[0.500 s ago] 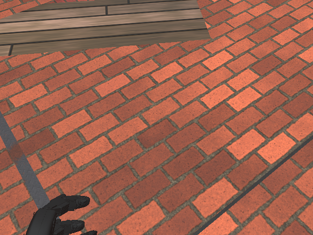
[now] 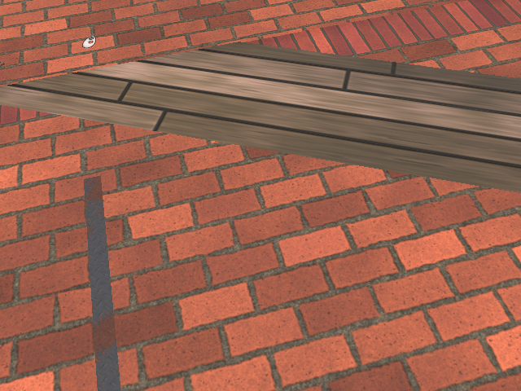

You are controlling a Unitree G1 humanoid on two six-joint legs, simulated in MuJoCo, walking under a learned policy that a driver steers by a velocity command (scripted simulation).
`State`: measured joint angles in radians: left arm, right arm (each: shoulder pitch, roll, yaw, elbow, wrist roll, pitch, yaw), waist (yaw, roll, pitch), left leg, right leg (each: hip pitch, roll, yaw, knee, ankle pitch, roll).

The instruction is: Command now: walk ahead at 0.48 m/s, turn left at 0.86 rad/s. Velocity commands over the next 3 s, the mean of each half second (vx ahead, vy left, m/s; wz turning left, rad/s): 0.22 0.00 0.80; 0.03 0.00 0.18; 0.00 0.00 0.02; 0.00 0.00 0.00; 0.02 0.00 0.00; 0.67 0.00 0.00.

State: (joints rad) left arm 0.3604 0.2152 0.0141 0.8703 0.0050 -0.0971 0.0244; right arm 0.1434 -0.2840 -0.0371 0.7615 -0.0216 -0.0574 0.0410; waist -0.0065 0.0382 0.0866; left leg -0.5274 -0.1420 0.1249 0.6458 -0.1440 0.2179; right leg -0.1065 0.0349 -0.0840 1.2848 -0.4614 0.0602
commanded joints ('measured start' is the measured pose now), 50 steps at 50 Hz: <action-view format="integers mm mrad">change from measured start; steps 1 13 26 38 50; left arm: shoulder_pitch -113 -366 -272 -213 -154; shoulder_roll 182 138 172 140 119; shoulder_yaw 29 40 53 51 44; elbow -250 -359 -310 -253 -165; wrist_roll -36 -11 17 8 11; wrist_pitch -76 15 86 71 72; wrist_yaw -8 7 5 -7 -3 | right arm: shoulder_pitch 173 96 78 -36 77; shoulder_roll -230 -152 -62 -68 -38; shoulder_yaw -85 -89 -21 -4 1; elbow -78 -139 -181 -165 -94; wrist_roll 23 66 30 -36 7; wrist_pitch -17 93 105 66 35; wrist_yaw -13 -104 -72 -46 -52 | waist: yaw -49 -25 -15 26 24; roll -142 68 -141 120 -32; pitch -330 -221 -207 -88 -82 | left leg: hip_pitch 827 212 79 150 203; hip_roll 412 43 67 362 192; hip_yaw -831 -505 -170 -468 -284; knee -328 -159 410 -384 -242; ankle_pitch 275 345 -345 -337 -118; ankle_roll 268 -121 -295 -24 -148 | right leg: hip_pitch -708 -266 -154 -224 -87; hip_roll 10 95 -165 -52 -71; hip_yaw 280 180 370 161 175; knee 335 -741 -971 -699 -815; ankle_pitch -45 476 554 137 370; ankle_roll -24 42 -254 -28 -40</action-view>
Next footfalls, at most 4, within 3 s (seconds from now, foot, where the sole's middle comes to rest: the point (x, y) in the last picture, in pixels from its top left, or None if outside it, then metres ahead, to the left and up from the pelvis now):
0.34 right None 0.41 -0.11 -0.74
0.70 left None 0.24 0.07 -0.74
2.76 right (324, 361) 0.50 -0.10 -0.74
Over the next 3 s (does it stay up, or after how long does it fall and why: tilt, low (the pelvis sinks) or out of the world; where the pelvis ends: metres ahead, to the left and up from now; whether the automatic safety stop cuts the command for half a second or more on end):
stays up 0.51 0.00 0.04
